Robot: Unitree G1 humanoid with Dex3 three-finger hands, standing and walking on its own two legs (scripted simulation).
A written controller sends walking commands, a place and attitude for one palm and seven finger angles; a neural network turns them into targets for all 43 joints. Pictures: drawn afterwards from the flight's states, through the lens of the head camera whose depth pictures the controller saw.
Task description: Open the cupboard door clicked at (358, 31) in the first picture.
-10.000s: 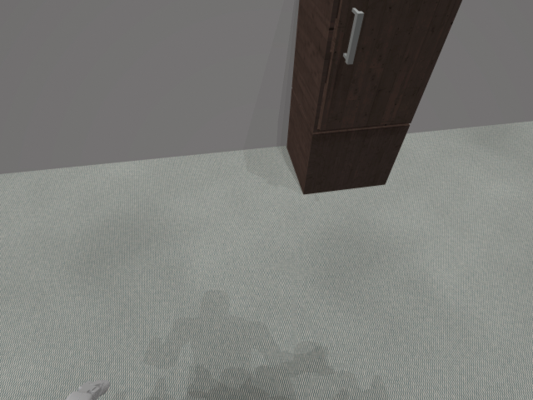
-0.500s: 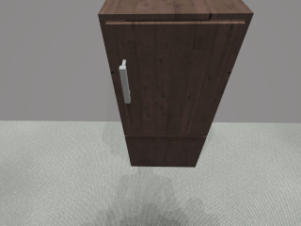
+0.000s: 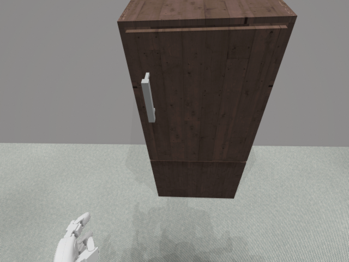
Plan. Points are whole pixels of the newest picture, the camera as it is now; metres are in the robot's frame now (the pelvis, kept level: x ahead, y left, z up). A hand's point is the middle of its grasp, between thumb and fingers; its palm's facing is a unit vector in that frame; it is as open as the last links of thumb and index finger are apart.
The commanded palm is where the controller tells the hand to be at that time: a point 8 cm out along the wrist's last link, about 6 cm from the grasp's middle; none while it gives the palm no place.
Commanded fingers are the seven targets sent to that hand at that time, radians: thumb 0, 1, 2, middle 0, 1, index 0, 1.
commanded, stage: raise the hand with hooked fingers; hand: left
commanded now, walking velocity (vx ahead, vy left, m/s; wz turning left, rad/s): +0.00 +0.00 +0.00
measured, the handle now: (149, 98) +0.59 +0.12 +0.05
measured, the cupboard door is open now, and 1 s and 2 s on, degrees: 0 0 0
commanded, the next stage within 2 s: move the hooked fingers beside the handle in 1.94 s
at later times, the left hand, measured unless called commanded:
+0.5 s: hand (89, 235) +0.18 +0.21 -0.01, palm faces -0.01 -1.00 -0.08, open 10.0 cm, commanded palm +0.16 +0.27 -0.01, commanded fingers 0.00 0.11 0.56 -0.26 -0.81 -0.26 -0.81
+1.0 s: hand (69, 211) +0.23 +0.26 +0.01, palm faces -0.02 -1.00 -0.05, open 12.9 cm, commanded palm +0.21 +0.32 +0.03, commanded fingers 0.00 -0.48 0.31 -0.30 -1.18 -0.30 -1.18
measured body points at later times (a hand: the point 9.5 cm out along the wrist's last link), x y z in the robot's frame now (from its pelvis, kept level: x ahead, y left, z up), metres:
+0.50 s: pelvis -0.03 +0.01 -0.08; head +0.03 +0.02 +0.37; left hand +0.18 +0.26 +0.00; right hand +0.19 -0.19 -0.15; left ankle +0.00 +0.11 -0.73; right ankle +0.00 -0.08 -0.73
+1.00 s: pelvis -0.02 +0.04 -0.04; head +0.02 +0.05 +0.40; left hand +0.22 +0.31 +0.02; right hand +0.14 -0.22 -0.11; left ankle +0.00 +0.11 -0.73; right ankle +0.00 -0.08 -0.73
